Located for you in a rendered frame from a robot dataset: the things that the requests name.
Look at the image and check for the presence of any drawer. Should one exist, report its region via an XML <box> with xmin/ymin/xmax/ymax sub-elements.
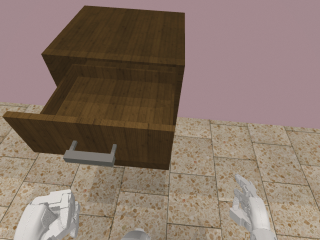
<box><xmin>2</xmin><ymin>64</ymin><xmax>176</xmax><ymax>165</ymax></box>

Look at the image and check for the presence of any right robot forearm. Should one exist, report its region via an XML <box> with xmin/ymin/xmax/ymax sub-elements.
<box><xmin>250</xmin><ymin>228</ymin><xmax>277</xmax><ymax>240</ymax></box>

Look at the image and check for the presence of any left robot thigh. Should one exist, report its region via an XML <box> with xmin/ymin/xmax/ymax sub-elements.
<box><xmin>121</xmin><ymin>230</ymin><xmax>151</xmax><ymax>240</ymax></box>

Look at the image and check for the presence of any robot left shin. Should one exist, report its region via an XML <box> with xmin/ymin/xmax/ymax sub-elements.
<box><xmin>135</xmin><ymin>228</ymin><xmax>145</xmax><ymax>232</ymax></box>

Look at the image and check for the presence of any cabinet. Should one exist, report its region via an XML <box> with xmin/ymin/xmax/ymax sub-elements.
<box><xmin>41</xmin><ymin>5</ymin><xmax>185</xmax><ymax>170</ymax></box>

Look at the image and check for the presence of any robot right hand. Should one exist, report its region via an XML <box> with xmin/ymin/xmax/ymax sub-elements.
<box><xmin>229</xmin><ymin>173</ymin><xmax>271</xmax><ymax>234</ymax></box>

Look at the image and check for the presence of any handle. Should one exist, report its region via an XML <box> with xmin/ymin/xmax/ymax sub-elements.
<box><xmin>63</xmin><ymin>140</ymin><xmax>117</xmax><ymax>167</ymax></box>

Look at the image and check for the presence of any robot left hand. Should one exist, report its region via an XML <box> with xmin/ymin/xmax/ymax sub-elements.
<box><xmin>13</xmin><ymin>189</ymin><xmax>81</xmax><ymax>240</ymax></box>

